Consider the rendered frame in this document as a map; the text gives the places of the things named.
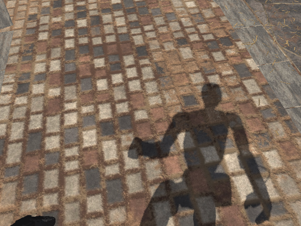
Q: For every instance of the left robot hand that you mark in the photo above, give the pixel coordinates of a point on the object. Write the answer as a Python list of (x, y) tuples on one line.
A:
[(35, 221)]

